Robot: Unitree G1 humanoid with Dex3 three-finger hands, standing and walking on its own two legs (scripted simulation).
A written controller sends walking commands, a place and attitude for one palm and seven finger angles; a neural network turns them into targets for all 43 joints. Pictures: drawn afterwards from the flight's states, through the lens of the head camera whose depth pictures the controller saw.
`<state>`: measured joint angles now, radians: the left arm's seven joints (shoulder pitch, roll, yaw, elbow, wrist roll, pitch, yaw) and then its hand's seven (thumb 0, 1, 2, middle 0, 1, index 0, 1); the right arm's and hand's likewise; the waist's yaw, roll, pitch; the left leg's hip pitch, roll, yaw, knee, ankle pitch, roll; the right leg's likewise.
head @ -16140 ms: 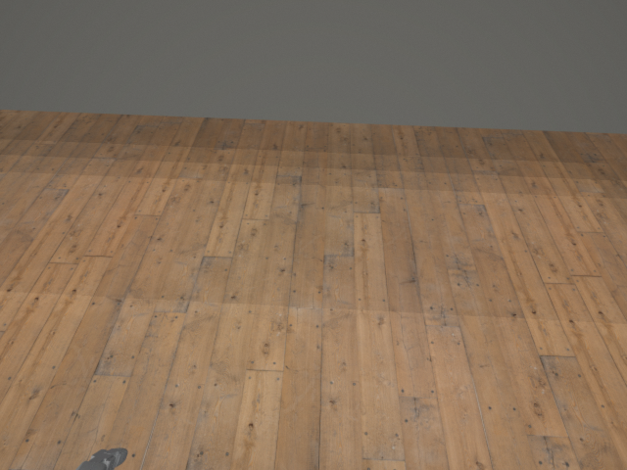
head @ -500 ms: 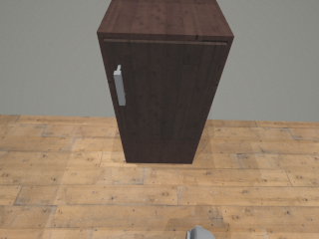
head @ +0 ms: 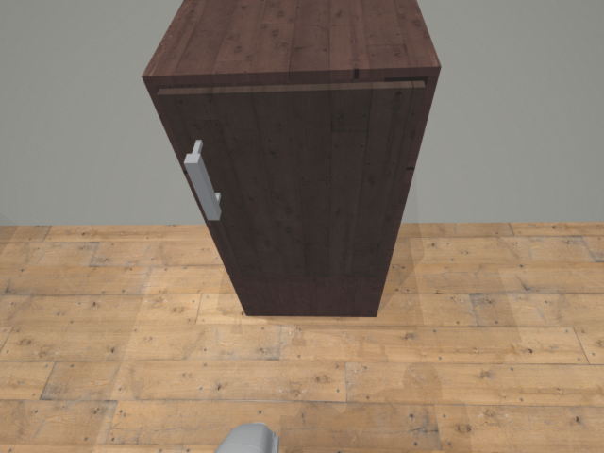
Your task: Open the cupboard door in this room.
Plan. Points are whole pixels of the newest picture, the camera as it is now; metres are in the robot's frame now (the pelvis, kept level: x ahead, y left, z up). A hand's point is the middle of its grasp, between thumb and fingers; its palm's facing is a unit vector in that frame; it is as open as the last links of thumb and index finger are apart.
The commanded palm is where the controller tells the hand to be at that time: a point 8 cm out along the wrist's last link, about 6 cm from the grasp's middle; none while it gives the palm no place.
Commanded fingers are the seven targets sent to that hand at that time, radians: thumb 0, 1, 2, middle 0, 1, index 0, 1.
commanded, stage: come to a stop and stand still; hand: left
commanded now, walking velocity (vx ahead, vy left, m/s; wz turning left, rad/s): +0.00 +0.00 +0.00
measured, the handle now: (206, 181) +0.56 +0.23 -0.02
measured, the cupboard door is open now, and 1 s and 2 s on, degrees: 0 0 0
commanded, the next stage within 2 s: look again from close up in 0.60 s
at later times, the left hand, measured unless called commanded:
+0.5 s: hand out of the picture +0.03 +0.28 -0.17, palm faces +0.02 -0.97 -0.24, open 7.4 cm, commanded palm none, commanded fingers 0.00 0.90 0.90 -0.20 -0.30 -0.20 -0.30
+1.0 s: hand out of the picture +0.02 +0.26 -0.16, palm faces -0.01 -0.97 -0.26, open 7.4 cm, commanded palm none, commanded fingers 0.00 0.90 0.90 -0.20 -0.30 -0.20 -0.30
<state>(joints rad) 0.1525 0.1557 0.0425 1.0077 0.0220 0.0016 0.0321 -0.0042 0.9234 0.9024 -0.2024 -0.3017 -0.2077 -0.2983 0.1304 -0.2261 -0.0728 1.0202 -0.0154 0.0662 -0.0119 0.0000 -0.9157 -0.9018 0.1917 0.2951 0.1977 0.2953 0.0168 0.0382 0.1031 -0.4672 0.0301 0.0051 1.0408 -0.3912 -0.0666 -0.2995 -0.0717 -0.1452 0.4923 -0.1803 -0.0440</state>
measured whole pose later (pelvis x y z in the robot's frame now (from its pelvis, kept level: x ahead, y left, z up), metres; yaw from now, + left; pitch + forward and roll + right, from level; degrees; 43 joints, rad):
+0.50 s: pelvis -0.02 +0.08 -0.01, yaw -1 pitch -3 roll +0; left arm 0.31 0.20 0.02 0.91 0.02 0.04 0.02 0.01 0.91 0.90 -0.20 -0.30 -0.20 -0.30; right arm 0.29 -0.17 -0.03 0.89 -0.02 0.02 -0.02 0.00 -0.93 -0.90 0.20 0.30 0.21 0.30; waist 0.01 0.01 0.00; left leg -0.21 -0.04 0.07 0.59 -0.33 0.06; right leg -0.32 -0.07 -0.01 0.56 -0.19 0.03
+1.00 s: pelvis -0.02 +0.06 +0.00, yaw -1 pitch -3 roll +1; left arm 0.26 0.21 0.01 1.02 0.01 0.00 0.02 0.01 0.91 0.90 -0.20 -0.30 -0.21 -0.30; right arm 0.28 -0.23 -0.03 1.05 -0.01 0.00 -0.01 0.00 -0.91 -0.90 0.20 0.30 0.20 0.30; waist -0.01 0.01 0.02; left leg -0.17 -0.01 0.05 0.47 -0.26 0.02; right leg -0.28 -0.05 -0.02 0.47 -0.14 0.01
